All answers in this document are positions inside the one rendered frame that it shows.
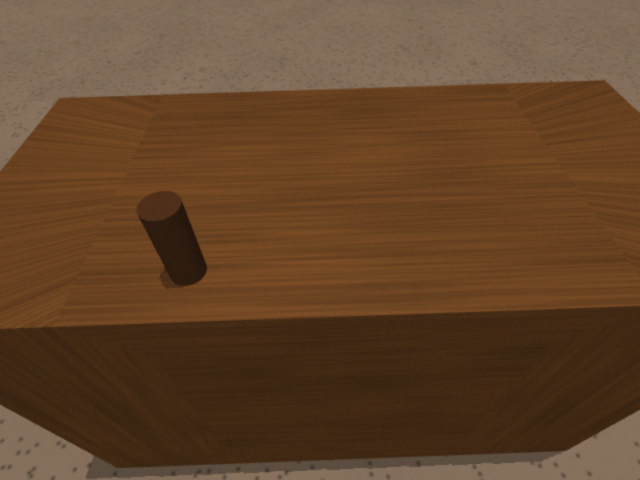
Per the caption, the can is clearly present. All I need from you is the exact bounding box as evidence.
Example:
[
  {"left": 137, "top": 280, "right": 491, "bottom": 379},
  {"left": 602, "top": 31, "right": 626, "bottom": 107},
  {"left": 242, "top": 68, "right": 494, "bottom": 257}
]
[{"left": 136, "top": 191, "right": 207, "bottom": 286}]

